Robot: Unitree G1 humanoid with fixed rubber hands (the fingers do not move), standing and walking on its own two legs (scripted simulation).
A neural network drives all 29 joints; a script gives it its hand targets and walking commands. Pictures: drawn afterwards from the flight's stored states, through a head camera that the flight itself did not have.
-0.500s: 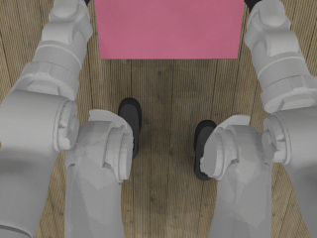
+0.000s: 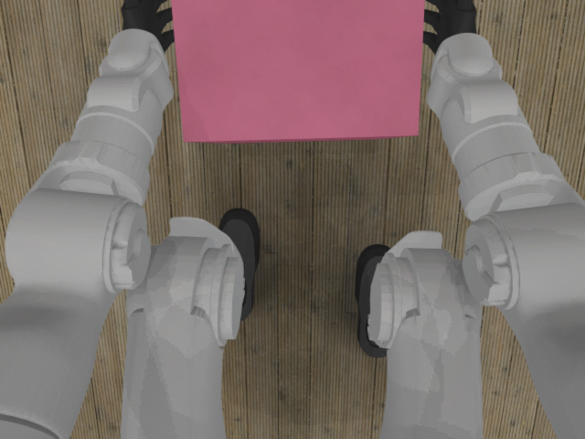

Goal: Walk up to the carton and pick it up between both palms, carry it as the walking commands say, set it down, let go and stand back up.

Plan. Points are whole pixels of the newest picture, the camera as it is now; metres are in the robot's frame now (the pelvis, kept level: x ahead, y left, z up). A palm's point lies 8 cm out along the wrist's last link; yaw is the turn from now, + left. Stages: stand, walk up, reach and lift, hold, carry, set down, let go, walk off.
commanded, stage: reach and lift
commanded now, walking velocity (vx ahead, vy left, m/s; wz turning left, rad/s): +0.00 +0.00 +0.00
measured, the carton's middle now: (299, 59) +0.51 +0.05 -0.25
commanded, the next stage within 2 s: none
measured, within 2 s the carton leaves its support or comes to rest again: leaves its support in 0.34 s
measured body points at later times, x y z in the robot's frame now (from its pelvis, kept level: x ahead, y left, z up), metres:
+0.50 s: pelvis -0.03 +0.00 +0.02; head +0.34 +0.02 +0.27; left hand +0.51 +0.22 -0.15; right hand +0.53 -0.11 -0.15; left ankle +0.14 +0.14 -0.33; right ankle +0.10 -0.12 -0.33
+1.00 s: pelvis -0.02 +0.00 +0.05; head +0.34 +0.03 +0.30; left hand +0.51 +0.22 -0.10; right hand +0.54 -0.11 -0.11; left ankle +0.14 +0.14 -0.33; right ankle +0.10 -0.12 -0.33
